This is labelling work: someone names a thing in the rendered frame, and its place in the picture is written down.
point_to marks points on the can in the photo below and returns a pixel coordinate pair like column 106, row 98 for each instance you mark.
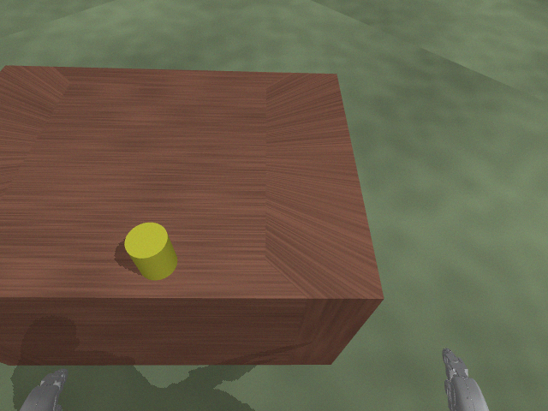
column 150, row 248

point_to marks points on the right robot hand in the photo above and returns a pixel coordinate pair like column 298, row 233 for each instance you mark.
column 462, row 391

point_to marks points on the left robot hand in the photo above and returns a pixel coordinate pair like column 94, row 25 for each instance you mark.
column 45, row 397

